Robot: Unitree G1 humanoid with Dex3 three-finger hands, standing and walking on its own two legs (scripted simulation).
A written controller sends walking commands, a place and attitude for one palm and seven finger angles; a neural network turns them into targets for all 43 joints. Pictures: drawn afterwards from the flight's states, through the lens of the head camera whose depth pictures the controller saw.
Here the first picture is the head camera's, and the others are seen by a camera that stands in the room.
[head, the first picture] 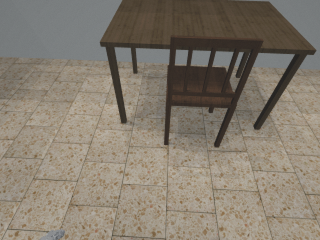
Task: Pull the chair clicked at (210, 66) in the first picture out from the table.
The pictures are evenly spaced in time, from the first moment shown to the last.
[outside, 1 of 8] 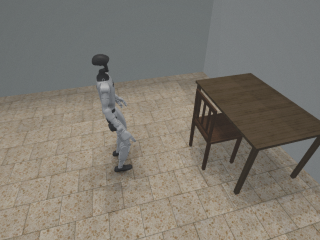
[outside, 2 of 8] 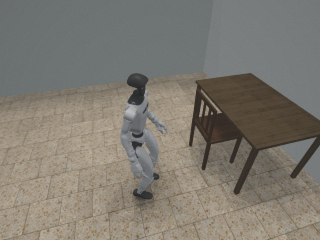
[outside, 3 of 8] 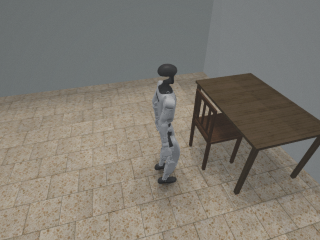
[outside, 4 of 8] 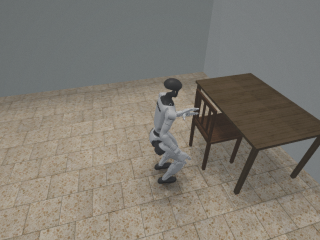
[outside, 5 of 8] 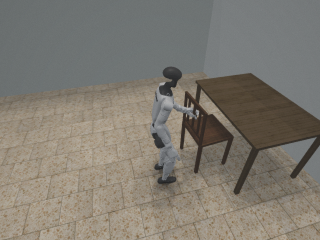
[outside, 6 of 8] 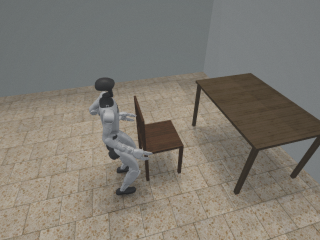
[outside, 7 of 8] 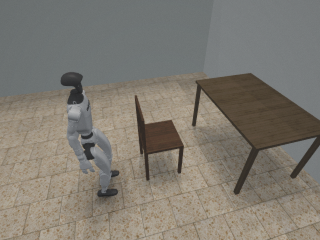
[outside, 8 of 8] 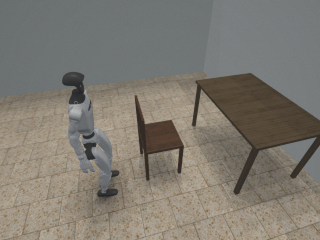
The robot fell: no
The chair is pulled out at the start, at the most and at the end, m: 0.00 0.66 0.65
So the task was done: yes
